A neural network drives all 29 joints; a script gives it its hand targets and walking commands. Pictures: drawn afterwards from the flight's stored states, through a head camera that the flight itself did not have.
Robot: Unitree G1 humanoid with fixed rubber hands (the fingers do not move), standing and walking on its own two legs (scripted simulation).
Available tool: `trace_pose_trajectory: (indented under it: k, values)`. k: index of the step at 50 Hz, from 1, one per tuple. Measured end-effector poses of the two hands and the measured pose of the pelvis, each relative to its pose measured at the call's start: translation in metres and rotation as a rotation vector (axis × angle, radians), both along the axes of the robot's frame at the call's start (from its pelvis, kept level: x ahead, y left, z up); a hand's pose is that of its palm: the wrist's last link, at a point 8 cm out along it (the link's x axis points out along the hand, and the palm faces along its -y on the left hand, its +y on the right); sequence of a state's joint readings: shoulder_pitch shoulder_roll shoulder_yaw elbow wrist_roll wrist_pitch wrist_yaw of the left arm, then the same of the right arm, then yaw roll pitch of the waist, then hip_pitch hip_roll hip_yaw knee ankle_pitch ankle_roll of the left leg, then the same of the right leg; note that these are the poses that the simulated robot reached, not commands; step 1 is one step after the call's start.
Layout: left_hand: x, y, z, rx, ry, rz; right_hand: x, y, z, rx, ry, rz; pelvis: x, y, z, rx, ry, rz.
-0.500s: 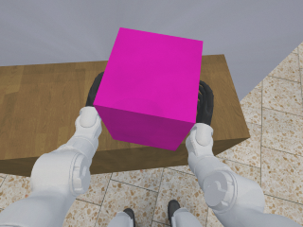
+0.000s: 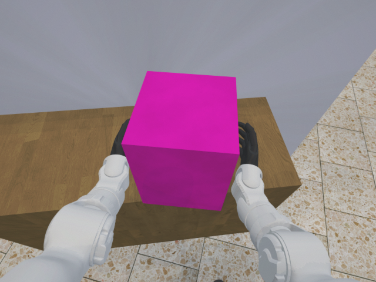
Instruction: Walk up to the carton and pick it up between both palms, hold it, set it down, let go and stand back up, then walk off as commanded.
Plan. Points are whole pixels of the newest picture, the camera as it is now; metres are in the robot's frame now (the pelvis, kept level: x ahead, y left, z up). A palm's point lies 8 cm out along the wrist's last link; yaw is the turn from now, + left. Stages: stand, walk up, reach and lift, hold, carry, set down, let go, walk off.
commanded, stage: reach and lift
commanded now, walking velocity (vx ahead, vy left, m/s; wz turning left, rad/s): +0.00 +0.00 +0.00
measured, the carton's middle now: (186, 144) +0.43 +0.00 +0.00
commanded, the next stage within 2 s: hold in 1.88 s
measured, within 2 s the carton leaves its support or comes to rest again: neither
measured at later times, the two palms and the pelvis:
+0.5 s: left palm (119, 133) +0.39 +0.12 +0.12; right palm (276, 136) +0.37 -0.17 +0.12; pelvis -0.02 -0.01 +0.01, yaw +1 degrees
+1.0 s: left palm (108, 115) +0.38 +0.13 +0.17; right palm (280, 117) +0.38 -0.16 +0.16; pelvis -0.02 -0.02 +0.02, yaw +1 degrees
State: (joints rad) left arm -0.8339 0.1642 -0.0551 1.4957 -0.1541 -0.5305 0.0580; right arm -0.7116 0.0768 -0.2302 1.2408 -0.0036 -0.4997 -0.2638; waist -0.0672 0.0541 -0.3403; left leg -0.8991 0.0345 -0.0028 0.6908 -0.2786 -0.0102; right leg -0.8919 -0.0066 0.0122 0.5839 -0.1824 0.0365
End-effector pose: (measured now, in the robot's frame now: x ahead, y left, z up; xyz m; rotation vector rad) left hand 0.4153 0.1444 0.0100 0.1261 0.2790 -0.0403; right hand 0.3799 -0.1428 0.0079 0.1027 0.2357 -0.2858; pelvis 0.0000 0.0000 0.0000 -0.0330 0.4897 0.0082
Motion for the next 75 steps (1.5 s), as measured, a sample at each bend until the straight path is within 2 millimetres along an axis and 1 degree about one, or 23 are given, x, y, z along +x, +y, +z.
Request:
trace_pose_trajectory:
  k: [4, 9, 12, 19, 27, 30, 34, 39, 43, 49, 55, 65, 75]
  values:
    - [-0.002, -0.004, 0.018, -0.005, -0.029, 0.003, -0.001, -0.004, 0.020, 0.006, -0.029, 0.000, -0.007, 0.000, 0.000, 0.000, -0.021, 0.001]
    - [-0.005, -0.009, 0.049, -0.011, -0.074, 0.008, -0.003, -0.010, 0.052, 0.014, -0.073, 0.002, -0.014, -0.001, 0.002, 0.002, -0.064, 0.002]
    - [-0.010, -0.011, 0.064, -0.006, -0.078, 0.011, -0.007, -0.012, 0.066, 0.023, -0.077, 0.006, -0.016, -0.002, 0.004, 0.003, -0.102, 0.003]
    - [-0.024, -0.015, 0.087, 0.012, -0.039, 0.030, -0.015, -0.016, 0.090, 0.041, -0.036, 0.026, -0.022, -0.004, 0.008, 0.008, -0.195, 0.006]
    - [-0.028, -0.025, 0.112, 0.029, -0.026, 0.046, -0.014, -0.027, 0.115, 0.037, -0.017, 0.051, -0.024, -0.010, 0.012, 0.017, -0.251, 0.006]
    - [-0.030, -0.028, 0.117, 0.038, -0.009, 0.053, -0.013, -0.030, 0.119, 0.038, 0.000, 0.060, -0.024, -0.013, 0.014, 0.022, -0.274, 0.006]
    - [-0.032, -0.030, 0.123, 0.040, 0.016, 0.072, -0.011, -0.032, 0.121, 0.048, 0.025, 0.078, -0.023, -0.017, 0.017, 0.028, -0.301, 0.006]
    - [-0.034, -0.027, 0.132, 0.032, 0.025, 0.104, -0.005, -0.029, 0.127, 0.038, 0.034, 0.109, -0.022, -0.022, 0.019, 0.034, -0.322, 0.006]
    - [-0.034, -0.023, 0.144, 0.023, 0.019, 0.125, -0.001, -0.025, 0.135, 0.034, 0.028, 0.127, -0.021, -0.024, 0.021, 0.036, -0.332, 0.006]
    - [-0.034, -0.019, 0.160, 0.034, 0.017, 0.129, -0.001, -0.021, 0.147, 0.029, 0.029, 0.133, -0.021, -0.022, 0.024, 0.035, -0.356, 0.007]
    - [-0.037, -0.013, 0.173, 0.027, 0.012, 0.135, -0.005, -0.015, 0.157, 0.021, 0.025, 0.134, -0.022, -0.017, 0.027, 0.028, -0.382, 0.008]
    - [-0.043, -0.005, 0.178, 0.029, 0.013, 0.135, -0.010, -0.007, 0.162, 0.010, 0.026, 0.140, -0.026, -0.010, 0.028, 0.019, -0.398, 0.011]
    - [-0.040, -0.009, 0.180, 0.044, 0.018, 0.137, -0.006, -0.010, 0.161, 0.008, 0.031, 0.146, -0.023, -0.010, 0.029, 0.019, -0.392, 0.011]
